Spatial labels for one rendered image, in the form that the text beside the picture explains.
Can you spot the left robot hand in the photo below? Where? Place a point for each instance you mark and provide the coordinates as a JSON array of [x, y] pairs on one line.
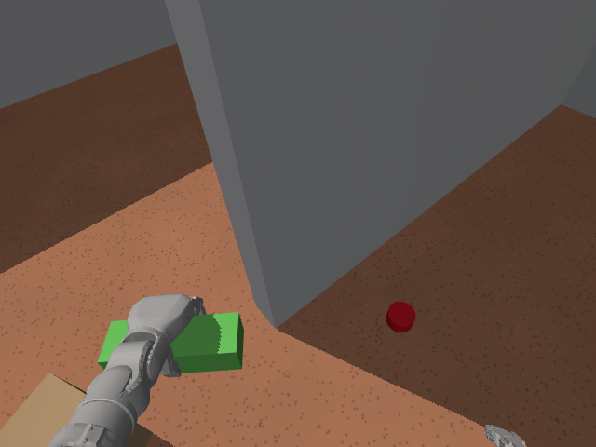
[[169, 314]]

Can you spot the left robot arm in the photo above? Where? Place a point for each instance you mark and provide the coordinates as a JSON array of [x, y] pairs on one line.
[[118, 396]]

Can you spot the right robot hand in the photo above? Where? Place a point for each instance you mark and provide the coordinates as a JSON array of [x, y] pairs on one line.
[[502, 438]]

